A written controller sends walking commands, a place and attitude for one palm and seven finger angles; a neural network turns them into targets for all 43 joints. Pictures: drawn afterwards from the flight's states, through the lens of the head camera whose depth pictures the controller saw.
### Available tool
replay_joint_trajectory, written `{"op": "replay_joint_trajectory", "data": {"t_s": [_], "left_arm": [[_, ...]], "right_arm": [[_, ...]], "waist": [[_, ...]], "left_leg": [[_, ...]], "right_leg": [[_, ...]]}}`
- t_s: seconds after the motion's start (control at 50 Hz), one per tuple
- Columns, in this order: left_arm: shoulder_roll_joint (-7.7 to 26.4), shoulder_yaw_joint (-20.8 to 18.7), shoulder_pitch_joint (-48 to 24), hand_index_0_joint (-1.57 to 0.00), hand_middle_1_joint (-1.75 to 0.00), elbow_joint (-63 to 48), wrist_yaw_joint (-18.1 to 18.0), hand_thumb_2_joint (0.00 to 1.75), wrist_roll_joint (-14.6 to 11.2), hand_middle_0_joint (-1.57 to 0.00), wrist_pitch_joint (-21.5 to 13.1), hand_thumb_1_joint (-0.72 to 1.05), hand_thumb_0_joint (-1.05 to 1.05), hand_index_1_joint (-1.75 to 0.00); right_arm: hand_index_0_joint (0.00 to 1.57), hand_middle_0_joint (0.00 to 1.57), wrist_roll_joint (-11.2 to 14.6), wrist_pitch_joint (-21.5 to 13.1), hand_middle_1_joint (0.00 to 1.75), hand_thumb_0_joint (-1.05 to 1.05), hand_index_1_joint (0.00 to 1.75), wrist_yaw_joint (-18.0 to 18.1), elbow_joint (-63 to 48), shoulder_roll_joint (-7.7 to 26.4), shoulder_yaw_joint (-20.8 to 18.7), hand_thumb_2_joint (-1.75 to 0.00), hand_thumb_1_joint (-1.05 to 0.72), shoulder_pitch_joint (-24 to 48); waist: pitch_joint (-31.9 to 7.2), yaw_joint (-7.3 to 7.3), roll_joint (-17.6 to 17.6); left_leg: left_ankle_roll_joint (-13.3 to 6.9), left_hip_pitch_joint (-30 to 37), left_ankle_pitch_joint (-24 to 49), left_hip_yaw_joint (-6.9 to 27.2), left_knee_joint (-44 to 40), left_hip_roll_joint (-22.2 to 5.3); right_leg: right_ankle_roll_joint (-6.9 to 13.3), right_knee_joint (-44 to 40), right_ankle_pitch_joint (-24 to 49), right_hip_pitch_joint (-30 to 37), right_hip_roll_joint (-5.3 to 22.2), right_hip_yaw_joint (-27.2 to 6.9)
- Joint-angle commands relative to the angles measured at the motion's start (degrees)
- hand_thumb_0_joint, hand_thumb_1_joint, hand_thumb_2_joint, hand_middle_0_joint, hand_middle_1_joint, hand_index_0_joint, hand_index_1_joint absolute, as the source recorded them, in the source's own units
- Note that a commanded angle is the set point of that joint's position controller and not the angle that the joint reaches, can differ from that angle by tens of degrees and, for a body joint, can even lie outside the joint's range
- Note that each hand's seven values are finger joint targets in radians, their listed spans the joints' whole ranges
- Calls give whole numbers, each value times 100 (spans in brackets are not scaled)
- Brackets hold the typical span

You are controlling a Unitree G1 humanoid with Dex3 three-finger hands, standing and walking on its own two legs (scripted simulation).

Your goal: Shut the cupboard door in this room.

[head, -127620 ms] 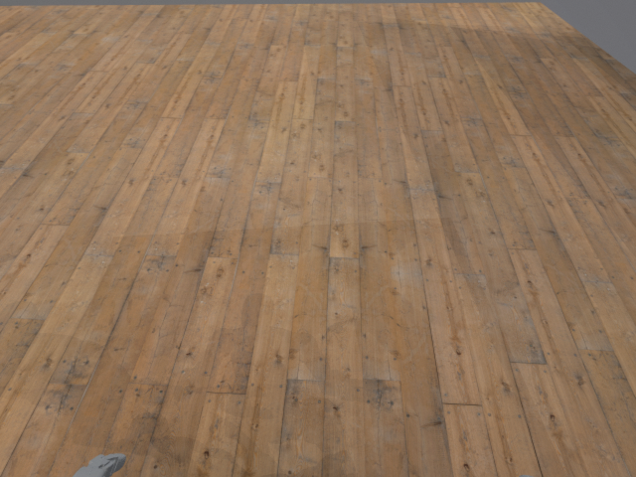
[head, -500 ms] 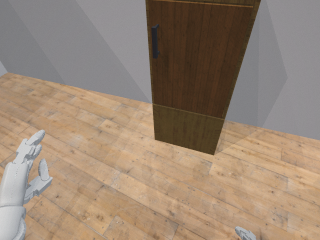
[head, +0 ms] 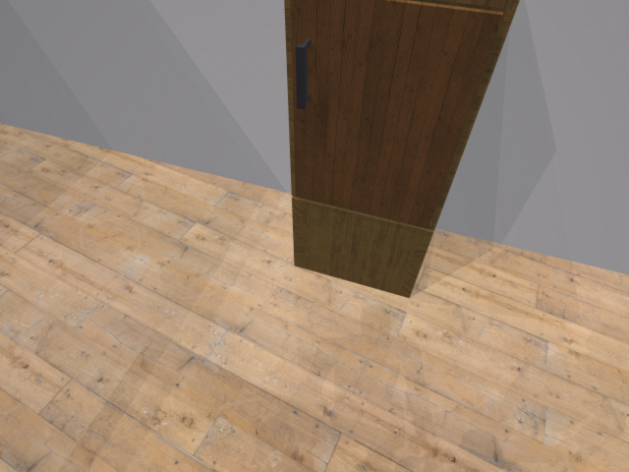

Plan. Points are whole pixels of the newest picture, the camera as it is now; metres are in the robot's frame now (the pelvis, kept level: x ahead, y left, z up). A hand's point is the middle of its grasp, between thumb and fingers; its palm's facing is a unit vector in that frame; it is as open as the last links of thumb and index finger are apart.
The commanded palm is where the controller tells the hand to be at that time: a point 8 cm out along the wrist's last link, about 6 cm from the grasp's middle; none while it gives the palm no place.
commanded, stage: let the arm hang, fingers relaxed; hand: left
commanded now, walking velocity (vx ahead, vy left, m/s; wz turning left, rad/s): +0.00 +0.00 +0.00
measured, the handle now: (304, 74) +0.94 +0.08 +0.06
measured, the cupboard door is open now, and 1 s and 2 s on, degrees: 0 0 0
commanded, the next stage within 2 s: look to check the result in 0.52 s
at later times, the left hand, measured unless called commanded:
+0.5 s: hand out of the picture -0.01 +0.16 -0.18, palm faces +0.02 -0.99 -0.16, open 7.3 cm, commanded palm none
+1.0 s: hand out of the picture -0.01 +0.19 -0.17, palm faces +0.01 -0.98 -0.22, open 7.4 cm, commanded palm none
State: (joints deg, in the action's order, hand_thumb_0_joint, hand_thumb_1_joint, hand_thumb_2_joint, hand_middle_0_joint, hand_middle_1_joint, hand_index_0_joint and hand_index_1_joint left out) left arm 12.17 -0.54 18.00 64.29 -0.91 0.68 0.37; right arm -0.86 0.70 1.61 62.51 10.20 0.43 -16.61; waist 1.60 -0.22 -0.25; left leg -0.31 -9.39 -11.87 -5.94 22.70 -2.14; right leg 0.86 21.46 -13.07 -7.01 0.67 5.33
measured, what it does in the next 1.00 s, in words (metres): stands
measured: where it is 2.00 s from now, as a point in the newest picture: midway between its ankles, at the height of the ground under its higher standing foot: outside the picture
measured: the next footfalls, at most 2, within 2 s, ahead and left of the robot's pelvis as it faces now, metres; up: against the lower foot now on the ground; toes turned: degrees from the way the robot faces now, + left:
none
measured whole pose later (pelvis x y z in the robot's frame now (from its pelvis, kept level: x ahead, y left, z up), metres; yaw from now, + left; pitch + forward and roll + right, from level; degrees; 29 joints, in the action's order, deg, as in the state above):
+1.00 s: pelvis +0.00 +0.01 +0.00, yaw -1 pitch -2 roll +0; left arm 10.6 -0.5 16.5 66.1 -1.3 0.8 -0.7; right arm -0.7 0.0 1.7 64.6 10.1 -0.1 -16.2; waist 1.7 -0.4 -0.2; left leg -0.9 -7.9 -10.9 -7.0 20.7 -1.5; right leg 0.3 20.7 -12.3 -6.4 1.2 4.3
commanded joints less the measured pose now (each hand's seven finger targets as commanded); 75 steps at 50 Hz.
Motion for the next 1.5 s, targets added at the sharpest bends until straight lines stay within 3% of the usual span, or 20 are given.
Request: {"op": "replay_joint_trajectory", "data": {"t_s": [0.0, 0.3, 0.5, 0.98, 1.14, 1.32, 1.48], "left_arm": [[438, -72, 159, -20, -30, -64, -63, 90, -15, -20, -106, 90, 0, -30], [167, -80, 387, -20, -30, 85, -132, 90, -5, -20, -115, 90, 0, -30], [127, -88, 460, -20, -30, 87, -137, 90, 1, -20, -134, 90, 0, -30], [600, -147, 22, -20, -30, 2, -90, 90, 16, -20, -175, 90, 0, -30], [787, -155, -203, -20, -30, -46, -64, 90, 12, -20, -171, 90, 0, -30], [1015, -188, -458, -20, -30, -114, -44, 90, 15, -20, -208, 90, 0, -30], [1152, -191, -599, -20, -30, -121, -31, 90, 17, -20, -209, 90, 0, -30]], "right_arm": [[20, 20, -4, -86, 30, 0, 30, 31, -79, 575, -114, -90, -90, -258], [20, 20, -1, -107, 30, 0, 30, 58, 173, 250, -101, -90, -90, -572], [20, 20, 6, -102, 30, 0, 30, 63, 143, 224, -128, -90, -90, -606], [20, 20, 8, -131, 30, 0, 30, 35, 9, 773, -203, -90, -90, -159], [20, 20, 2, -128, 30, 0, 30, 13, 0, 934, -202, -90, -90, 77], [20, 20, 6, -170, 30, 0, 30, 1, -55, 1182, -227, -90, -90, 313], [20, 20, 6, -162, 30, 0, 30, -13, -67, 1335, -234, -90, -90, 494]], "waist": [[204, -9, 40], [405, -13, 21], [477, -28, -51], [241, -38, 41], [343, -19, -63], [-15, -16, 2], [51, -25, -61]], "left_leg": [[-101, 11, 432, 557, -533, -518], [-108, -83, 379, 494, -583, -465], [-110, -71, 278, 466, -548, -450], [-144, 166, 482, 557, -632, -536], [-119, 98, 417, 607, -716, -525], [-126, 320, 874, 656, -693, -578], [-108, 356, 806, 670, -759, -593]], "right_leg": [[144, -500, 430, -282, 583, -622], [120, -424, 441, -368, 545, -640], [130, -476, 393, -466, 552, -669], [148, -539, 546, -312, 595, -685], [142, -625, 472, -262, 629, -690], [150, -604, 914, -33, 674, -679], [146, -701, 836, -50, 697, -695]]}}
